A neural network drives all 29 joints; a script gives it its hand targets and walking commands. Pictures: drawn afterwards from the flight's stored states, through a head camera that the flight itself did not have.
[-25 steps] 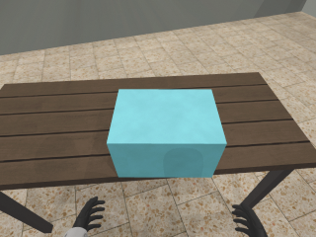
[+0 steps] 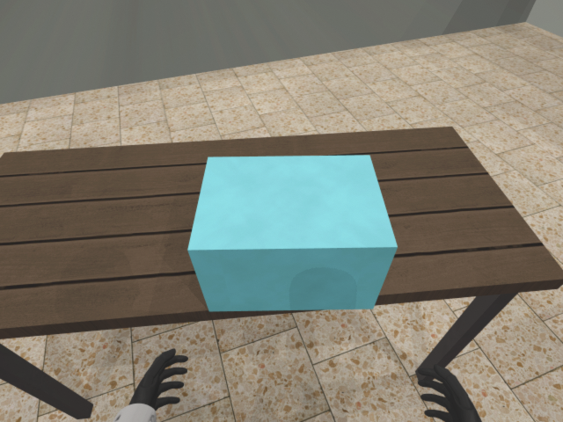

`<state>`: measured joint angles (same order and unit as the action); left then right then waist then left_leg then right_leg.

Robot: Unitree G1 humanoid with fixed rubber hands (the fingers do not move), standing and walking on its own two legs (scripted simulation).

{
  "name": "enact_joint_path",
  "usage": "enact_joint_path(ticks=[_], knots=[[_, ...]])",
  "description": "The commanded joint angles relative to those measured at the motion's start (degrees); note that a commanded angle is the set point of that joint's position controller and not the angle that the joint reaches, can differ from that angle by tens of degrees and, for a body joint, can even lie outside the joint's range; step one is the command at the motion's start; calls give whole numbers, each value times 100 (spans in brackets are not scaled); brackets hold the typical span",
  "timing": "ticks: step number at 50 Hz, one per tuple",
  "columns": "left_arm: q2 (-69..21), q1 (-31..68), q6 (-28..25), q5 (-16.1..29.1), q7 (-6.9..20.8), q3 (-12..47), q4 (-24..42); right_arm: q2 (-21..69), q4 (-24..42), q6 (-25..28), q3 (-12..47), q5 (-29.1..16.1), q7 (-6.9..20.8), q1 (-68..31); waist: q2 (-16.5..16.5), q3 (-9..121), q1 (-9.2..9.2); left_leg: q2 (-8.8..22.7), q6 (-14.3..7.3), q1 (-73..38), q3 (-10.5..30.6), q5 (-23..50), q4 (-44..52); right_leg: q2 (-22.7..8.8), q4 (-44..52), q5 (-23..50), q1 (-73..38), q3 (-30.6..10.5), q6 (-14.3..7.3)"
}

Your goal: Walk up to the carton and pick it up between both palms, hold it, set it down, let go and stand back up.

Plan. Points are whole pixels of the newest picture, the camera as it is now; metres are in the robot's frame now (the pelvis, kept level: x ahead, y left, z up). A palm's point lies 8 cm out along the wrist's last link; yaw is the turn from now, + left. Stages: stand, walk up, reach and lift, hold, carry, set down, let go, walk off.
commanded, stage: stand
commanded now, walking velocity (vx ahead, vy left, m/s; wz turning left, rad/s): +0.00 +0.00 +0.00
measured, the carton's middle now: (290, 232) +0.42 +0.02 +0.01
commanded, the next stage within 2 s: none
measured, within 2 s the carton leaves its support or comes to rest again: neither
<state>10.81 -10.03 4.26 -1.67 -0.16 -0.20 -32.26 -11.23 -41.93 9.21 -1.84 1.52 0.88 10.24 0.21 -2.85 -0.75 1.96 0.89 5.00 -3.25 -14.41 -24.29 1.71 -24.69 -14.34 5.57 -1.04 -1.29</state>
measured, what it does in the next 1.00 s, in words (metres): stands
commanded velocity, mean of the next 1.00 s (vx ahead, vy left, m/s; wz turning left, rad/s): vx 0.00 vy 0.00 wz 0.00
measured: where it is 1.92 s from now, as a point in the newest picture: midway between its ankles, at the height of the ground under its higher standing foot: outside the picture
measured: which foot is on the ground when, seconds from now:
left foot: down 0.00-1.00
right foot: down 0.00-1.00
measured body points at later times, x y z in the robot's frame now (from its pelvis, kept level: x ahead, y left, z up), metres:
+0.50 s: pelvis -0.02 +0.01 -0.01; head -0.02 +0.00 +0.44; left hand +0.12 +0.24 -0.12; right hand -0.02 -0.25 -0.15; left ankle -0.01 +0.12 -0.74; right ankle -0.01 -0.11 -0.74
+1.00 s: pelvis -0.01 +0.03 -0.01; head +0.00 +0.01 +0.44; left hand +0.08 +0.26 -0.14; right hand -0.02 -0.23 -0.16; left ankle -0.01 +0.13 -0.74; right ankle -0.01 -0.11 -0.74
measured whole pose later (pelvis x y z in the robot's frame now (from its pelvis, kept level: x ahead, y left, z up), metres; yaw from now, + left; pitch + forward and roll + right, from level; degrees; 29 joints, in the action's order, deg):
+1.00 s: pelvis -0.01 +0.03 -0.01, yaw -9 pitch +1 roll +2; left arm 10.7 -19.8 -0.2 -1.9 -2.2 -1.1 -47.5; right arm -12.2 -54.7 -2.1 -4.3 1.4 -0.8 16.8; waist -0.1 0.6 0.8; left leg 1.4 -1.7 12.7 -12.2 -18.1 -30.4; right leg 2.1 -35.0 -16.5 18.8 -10.7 1.4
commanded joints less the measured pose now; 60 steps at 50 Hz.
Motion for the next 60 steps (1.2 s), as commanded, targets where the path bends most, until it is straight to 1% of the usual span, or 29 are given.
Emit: enact_joint_path(ticks=[1,3,5,6,7,9,13,15,17,18,19,21,24,26,29,32,35,36,37,40,41,43,46,48,52,56,58,59,60], knots=[[1015,-464,-541,-163,48,-391,49,-953,301,-930,-349,69,-58,536,-262,265,133,589,-206,205,266,980,-196,-551,-138,1898,856,-467,14],[803,-74,-624,-66,39,-319,117,-971,351,-1046,-406,82,-31,440,285,201,257,564,-265,430,249,453,-296,-470,-248,1964,1259,-562,-6],[769,-39,-628,-75,62,-340,91,-878,350,-1106,-388,49,-12,275,400,377,294,369,-258,387,81,-432,-450,-491,5,1232,1768,-837,-118],[892,-289,-634,-60,45,-342,19,-841,360,-1091,-390,64,-9,359,135,537,281,354,-264,336,146,-377,-484,-475,-27,1196,1682,-890,-147],[931,-404,-643,-120,41,-392,-79,-833,287,-1075,-379,110,-11,305,213,487,162,392,-266,465,117,-307,-538,-513,-142,1414,1570,-850,-121],[954,-185,-644,-103,30,-376,56,-964,269,-1090,-418,65,12,438,535,430,292,401,-246,752,177,-289,-442,-448,-239,1301,1716,-901,-140],[924,-471,-624,-89,53,-365,-102,-896,207,-1083,-402,68,-9,466,-639,465,249,674,-418,662,299,-430,-113,-291,-505,953,1760,-845,-89],[736,-744,-655,-97,-5,-340,-234,-1041,-91,-1113,-431,71,-86,836,-365,524,178,748,-518,836,407,-433,103,-202,-623,797,1661,-891,-109],[825,-926,-646,-50,-28,-287,-313,-1062,-125,-1104,-463,38,-92,905,332,729,147,637,-593,856,215,-491,-179,-369,-369,1073,1549,-1056,-108],[748,-749,-630,-20,-14,-308,-275,-1155,-24,-1118,-461,93,-91,603,296,468,135,466,-506,934,-3,-720,-230,-387,-249,1002,1692,-1245,-154],[793,-615,-638,-38,-17,-325,-267,-1007,-78,-1107,-412,88,-87,727,700,224,182,338,-384,1024,-57,-704,-407,-576,25,671,1872,-1533,-274],[1073,-706,-554,-71,-50,-389,-338,-907,-217,-1147,-373,67,-61,908,708,187,228,224,-339,825,-80,-797,-382,-608,305,-4,2180,-1665,-310],[646,-528,-568,-14,-109,-292,-309,-997,-412,-1046,-414,81,-122,1127,182,284,316,637,-492,851,341,-799,177,-302,-104,211,2030,-1207,-160],[586,-817,-553,-5,-70,-286,-471,-1075,-357,-989,-399,79,-143,950,-205,358,176,1042,-697,840,624,-742,558,-20,-651,417,1855,-754,33],[617,-1009,-596,-18,-79,-278,-567,-1064,-426,-1064,-407,49,-184,701,-322,301,-38,922,-677,1133,329,-571,469,-149,-620,640,1480,-823,-14],[771,-871,-579,-38,-92,-301,-641,-905,-482,-1081,-377,46,-137,927,914,189,153,330,-448,918,-187,-852,-219,-474,126,446,2029,-1643,-196],[854,-935,-563,-88,-181,-328,-628,-742,-618,-1102,-360,29,-125,1103,571,168,246,297,-468,379,-40,-531,-243,-567,367,-78,2486,-1910,-209],[802,-880,-562,-60,-187,-322,-634,-787,-694,-1092,-359,53,-125,1210,132,8,302,467,-479,498,35,-515,-15,-388,215,-122,2574,-1573,-97],[819,-609,-569,-67,-192,-296,-618,-783,-691,-1090,-352,4,-127,1080,340,93,341,352,-485,638,-74,-733,-131,-347,340,-285,2197,-1625,-97],[632,-982,-574,-16,-164,-285,-846,-851,-788,-986,-366,11,-181,919,-100,374,166,1018,-751,551,532,-268,598,-34,-630,521,1975,-908,84],[554,-910,-575,-55,-190,-271,-810,-884,-871,-984,-363,43,-207,1078,-576,328,215,1147,-802,548,426,51,614,-104,-678,611,1745,-857,109],[527,-1140,-533,-30,-186,-252,-912,-925,-873,-1021,-409,17,-198,850,-518,217,143,1265,-884,973,510,-265,896,-75,-946,407,1551,-776,113],[462,-1372,-513,-5,-218,-187,-1094,-995,-999,-1068,-413,9,-223,880,-140,279,50,975,-743,495,-30,88,422,-168,-679,1136,1683,-799,117],[774,-958,-518,-20,-252,-288,-1144,-978,-1066,-1106,-438,-10,-186,1085,511,226,386,702,-643,425,-126,163,106,-285,-478,1765,1713,-1075,81],[741,-1073,-495,17,-224,-290,-1382,-910,-1052,-1138,-460,-12,-194,895,287,179,236,509,-565,413,-72,-413,85,-282,-208,959,1864,-1346,-25],[477,-1130,-509,2,-277,-204,-1529,-841,-1140,-1136,-415,-39,-233,945,401,266,213,771,-678,289,-47,316,118,-237,-602,1657,1613,-1012,50],[430,-1376,-471,31,-291,-213,-1609,-868,-1238,-1126,-431,-33,-224,983,34,298,171,691,-672,348,-180,153,194,-259,-625,1578,1535,-1109,75],[627,-1286,-484,-13,-276,-242,-1702,-789,-1282,-1147,-431,-45,-207,861,467,5,178,407,-509,447,-350,-52,-179,-423,-241,1501,1618,-1385,6],[819,-1135,-495,-27,-278,-294,-1588,-602,-1298,-1192,-402,-31,-232,1147,489,29,274,352,-462,350,-282,89,-230,-548,-103,1472,1770,-1645,-94]])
